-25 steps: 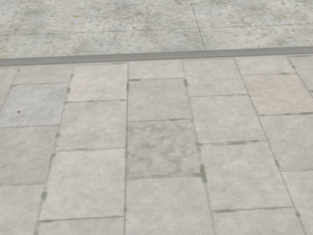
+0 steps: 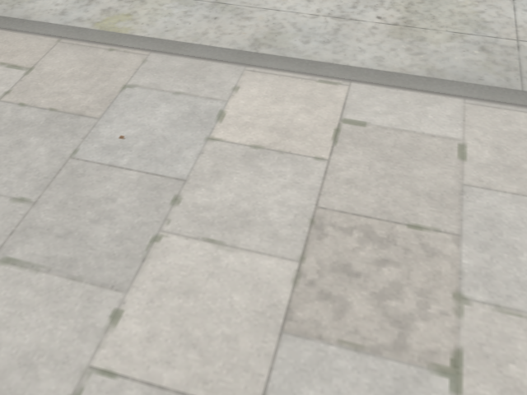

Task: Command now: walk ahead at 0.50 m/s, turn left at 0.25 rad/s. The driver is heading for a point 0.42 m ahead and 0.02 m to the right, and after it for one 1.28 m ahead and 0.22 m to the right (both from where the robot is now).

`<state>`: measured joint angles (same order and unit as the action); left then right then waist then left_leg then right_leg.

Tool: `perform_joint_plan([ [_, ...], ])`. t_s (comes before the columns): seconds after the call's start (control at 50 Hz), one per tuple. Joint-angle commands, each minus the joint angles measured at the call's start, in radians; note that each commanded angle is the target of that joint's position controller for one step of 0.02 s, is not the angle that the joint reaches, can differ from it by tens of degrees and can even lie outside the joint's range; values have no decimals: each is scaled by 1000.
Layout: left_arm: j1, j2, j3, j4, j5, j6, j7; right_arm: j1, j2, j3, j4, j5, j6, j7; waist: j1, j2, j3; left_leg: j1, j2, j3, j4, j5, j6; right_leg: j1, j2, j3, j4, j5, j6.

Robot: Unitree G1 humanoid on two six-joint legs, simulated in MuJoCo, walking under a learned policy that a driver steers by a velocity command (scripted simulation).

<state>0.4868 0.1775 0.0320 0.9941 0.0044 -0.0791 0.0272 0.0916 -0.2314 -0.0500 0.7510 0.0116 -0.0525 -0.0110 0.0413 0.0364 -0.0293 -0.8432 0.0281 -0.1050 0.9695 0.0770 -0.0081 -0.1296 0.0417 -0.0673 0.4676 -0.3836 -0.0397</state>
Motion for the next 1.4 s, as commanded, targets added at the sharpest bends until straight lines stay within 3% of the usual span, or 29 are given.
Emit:
perform_joint_plan([
  [0.02,-82,148,23,-68,-36,-23,10,-103,58,28,-105,2,3,23,-29,-118,107,230,-19,73,-246,56,11,-152,-261,160,-224,651,-118],
  [0.08,27,167,32,-29,-36,7,6,-213,37,29,-168,1,-9,45,20,-86,125,114,-43,115,-370,-112,71,123,-307,188,-143,762,-103],
  [0.12,4,187,30,-37,-25,17,-1,-85,-15,7,-136,-10,-11,52,-65,-127,30,416,-111,176,-443,-129,116,97,-254,121,21,1045,-80],
  [0.14,-30,197,30,-51,-11,12,-8,128,-100,-27,-82,-10,-11,44,-166,-122,-90,762,-76,108,-404,30,166,-69,-205,80,245,1055,-51],
  [0.16,45,119,-4,-76,19,-16,-27,329,-239,-62,-48,-18,-8,33,-193,67,-320,1279,210,-262,-341,124,323,-473,-101,43,675,531,7],
  [0.18,104,102,-11,-51,-1,-40,-58,420,-233,-62,-15,4,0,32,-190,190,-526,1383,374,-665,-534,-71,429,-596,-2,189,915,-180,14],
  [0.2,18,197,25,-75,-40,-46,-63,344,-184,-46,-23,-2,3,30,-183,93,-370,1257,330,-585,-593,-233,370,-695,-52,229,959,-132,4],
  [0.22,-115,193,27,-132,-43,-39,-45,211,-150,-32,-45,-1,0,23,-141,49,-178,1056,283,-422,-629,-192,316,-733,-98,167,886,-31,5],
  [0.24,-158,173,28,-147,-29,-27,-29,129,-120,-22,-52,-6,-7,25,-93,-16,-78,878,238,-318,-669,-81,291,-692,-129,144,805,36,19],
  [0.32,-104,129,40,-134,-12,15,-9,88,-74,-16,-32,-19,-47,40,-1,21,-47,646,172,-126,-770,43,267,-514,-167,150,666,160,31],
  [0.54,-453,102,25,-292,-20,9,-57,240,-134,-27,105,-2,-53,6,-103,24,73,768,186,98,-777,57,177,-550,-106,108,173,514,-3],
  [0.62,-473,142,31,-347,-14,8,-87,225,-183,-40,108,5,-31,-1,-80,48,52,917,229,129,-639,346,142,-519,-66,42,126,277,-51],
  [0.66,-284,194,60,-310,-14,8,-88,199,-203,-43,94,5,-13,-13,26,47,-59,891,183,191,-375,611,102,-242,21,-24,57,272,-100],
  [0.68,-112,272,90,-277,-17,11,-75,214,-190,-35,73,-10,-17,-22,88,-27,-164,671,144,219,-101,429,60,85,-63,134,78,389,-156],
  [0.7,-51,389,115,-279,-20,7,-69,317,-56,15,31,-36,-45,-1,36,-292,-306,202,-57,187,319,-323,-10,490,-335,684,6,268,-373],
  [0.72,-20,310,91,-288,-24,7,-62,274,-127,2,36,-20,-84,18,73,-255,-412,84,-78,-8,431,-618,8,576,-386,897,-127,209,-395],
  [0.74,-74,267,78,-296,-16,5,-54,173,-179,-14,-3,13,-101,24,81,-199,-268,9,-25,-20,430,-546,27,483,-341,734,-129,258,-329],
  [0.78,-190,219,63,-328,-18,6,-50,81,-156,-11,-35,-9,-106,11,19,-29,-115,76,42,7,271,-434,25,203,-263,528,-153,451,-269],
  [0.8,-219,196,54,-343,-10,6,-49,86,-158,-19,-41,-18,-95,6,-17,-40,-90,142,64,7,217,-408,18,111,-237,476,-178,516,-261],
  [0.88,-215,219,62,-355,-20,6,-38,79,-115,-17,-71,-29,-57,3,-54,-73,-36,189,54,45,53,-336,-38,-48,-187,395,-226,597,-260],
  [0.98,-146,225,64,-325,-26,18,-18,-94,-76,0,-113,-22,-58,12,10,-131,-8,300,-4,74,-309,-19,-50,-122,-116,311,-210,484,-183],
  [1.1,-86,233,65,-290,-25,21,-17,-181,-130,-13,-158,-10,-79,33,41,-144,30,316,-17,50,-467,-79,12,47,-209,438,-130,412,-162],
  [1.16,-128,218,61,-301,-21,28,-18,-1,-171,-39,-120,-21,-88,26,-54,-150,-54,583,-26,75,-536,-104,82,49,-150,405,51,667,-117],
  [1.18,-151,186,47,-325,-6,24,-20,162,-219,-53,-101,-29,-88,20,-127,-80,-184,837,105,-50,-494,-44,150,-72,-97,343,288,575,-82],
  [1.2,-14,133,28,-320,-23,12,-20,290,-297,-76,-70,-37,-77,20,-114,180,-312,1191,313,-428,-519,-147,325,-424,53,228,640,149,0],
  [1.22,-6,176,30,-317,-29,3,-21,315,-232,-63,-52,-5,-70,29,-119,229,-290,1196,374,-650,-637,-363,350,-593,40,249,768,-196,12],
  [1.24,-106,237,46,-327,-37,4,-24,258,-178,-47,-61,5,-65,28,-127,111,-134,1064,341,-549,-662,-470,303,-659,-16,254,823,-124,13],
  [1.28,-229,220,46,-359,-13,4,-26,158,-133,-25,-77,-10,-52,32,-88,2,18,818,251,-351,-719,-357,255,-630,-93,180,734,12,19],
  [1.4,-269,152,34,-371,-3,9,-23,172,-167,-27,-39,-10,-60,28,-51,43,24,696,171,-129,-797,0,253,-556,-144,124,501,193,56],
])
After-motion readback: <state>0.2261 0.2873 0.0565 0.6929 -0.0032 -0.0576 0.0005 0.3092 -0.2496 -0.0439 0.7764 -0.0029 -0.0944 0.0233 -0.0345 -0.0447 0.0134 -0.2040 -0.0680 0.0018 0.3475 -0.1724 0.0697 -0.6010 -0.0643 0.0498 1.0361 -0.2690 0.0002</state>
